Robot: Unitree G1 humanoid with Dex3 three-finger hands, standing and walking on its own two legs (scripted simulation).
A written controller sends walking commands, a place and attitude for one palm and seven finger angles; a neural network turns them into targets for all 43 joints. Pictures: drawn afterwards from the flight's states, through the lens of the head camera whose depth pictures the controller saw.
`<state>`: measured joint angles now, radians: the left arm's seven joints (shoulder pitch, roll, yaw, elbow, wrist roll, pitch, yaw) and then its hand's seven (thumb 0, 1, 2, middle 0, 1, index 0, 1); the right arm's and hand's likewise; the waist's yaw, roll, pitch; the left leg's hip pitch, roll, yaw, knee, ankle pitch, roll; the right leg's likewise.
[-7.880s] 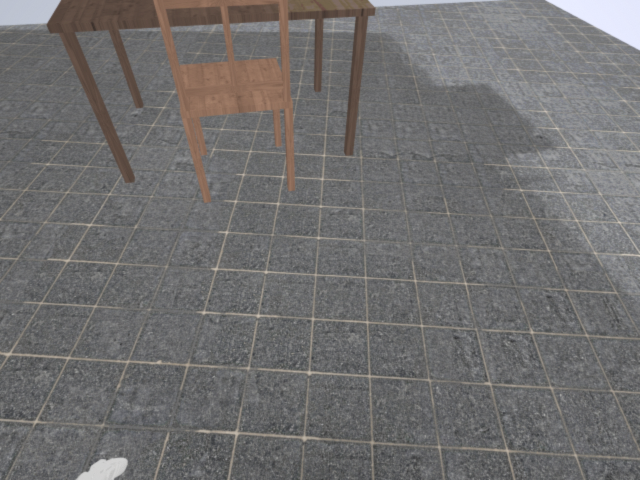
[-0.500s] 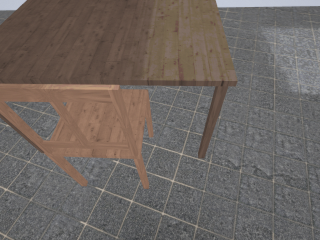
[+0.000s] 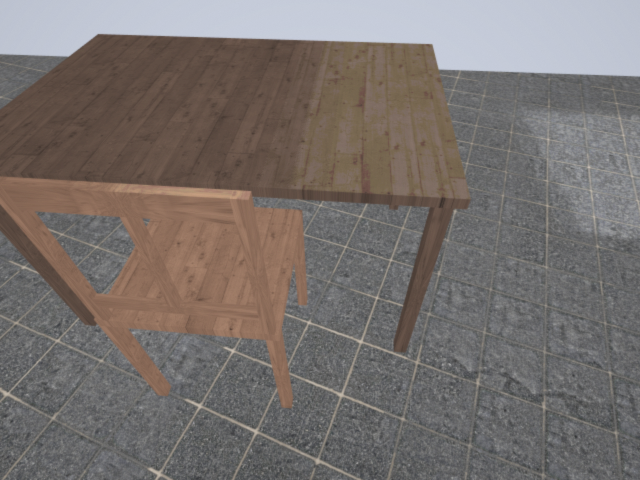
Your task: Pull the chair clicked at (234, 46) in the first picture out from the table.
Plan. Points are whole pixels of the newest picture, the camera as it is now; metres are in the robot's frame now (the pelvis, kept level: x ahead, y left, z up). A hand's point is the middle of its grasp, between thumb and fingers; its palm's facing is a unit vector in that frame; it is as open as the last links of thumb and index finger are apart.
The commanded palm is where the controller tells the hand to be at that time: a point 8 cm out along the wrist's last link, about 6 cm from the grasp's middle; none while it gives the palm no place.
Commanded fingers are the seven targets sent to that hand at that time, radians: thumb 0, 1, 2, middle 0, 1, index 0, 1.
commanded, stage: come to a stop and stand still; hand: left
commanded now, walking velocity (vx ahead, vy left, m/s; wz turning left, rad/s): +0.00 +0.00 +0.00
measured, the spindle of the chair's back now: (155, 264) +0.49 +0.34 -0.09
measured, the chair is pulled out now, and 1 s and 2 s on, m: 0.00 0.00 0.00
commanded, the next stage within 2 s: look again from close up in 0.46 s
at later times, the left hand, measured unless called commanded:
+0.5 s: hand out of the picture -0.01 +0.19 -0.17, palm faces +0.04 -0.98 -0.21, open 7.4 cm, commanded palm none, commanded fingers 0.00 0.90 0.90 -0.20 -0.30 -0.20 -0.30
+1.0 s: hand out of the picture -0.01 +0.19 -0.17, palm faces +0.05 -0.98 -0.21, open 7.4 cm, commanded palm none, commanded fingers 0.00 0.90 0.90 -0.20 -0.30 -0.20 -0.30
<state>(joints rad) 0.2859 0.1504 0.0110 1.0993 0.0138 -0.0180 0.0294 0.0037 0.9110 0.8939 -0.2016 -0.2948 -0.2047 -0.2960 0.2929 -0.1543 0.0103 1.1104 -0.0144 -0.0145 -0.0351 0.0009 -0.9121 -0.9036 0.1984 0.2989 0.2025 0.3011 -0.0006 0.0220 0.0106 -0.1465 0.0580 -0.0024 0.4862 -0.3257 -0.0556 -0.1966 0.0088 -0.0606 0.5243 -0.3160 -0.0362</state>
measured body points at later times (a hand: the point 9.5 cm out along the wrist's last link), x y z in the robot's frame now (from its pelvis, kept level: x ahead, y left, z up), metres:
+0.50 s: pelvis -0.01 +0.02 +0.00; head +0.00 +0.01 +0.45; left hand -0.01 +0.24 -0.15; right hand -0.03 -0.19 -0.16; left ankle -0.04 +0.16 -0.73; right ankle -0.02 -0.09 -0.73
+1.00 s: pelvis -0.01 +0.01 +0.00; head +0.00 +0.01 +0.45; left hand -0.01 +0.24 -0.15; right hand -0.01 -0.20 -0.16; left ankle -0.04 +0.16 -0.73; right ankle -0.02 -0.09 -0.73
